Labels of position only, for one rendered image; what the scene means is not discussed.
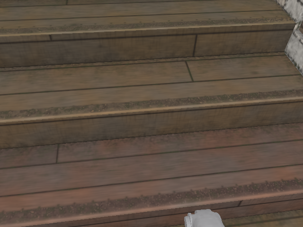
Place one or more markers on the right robot thigh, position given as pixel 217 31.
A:
pixel 203 218

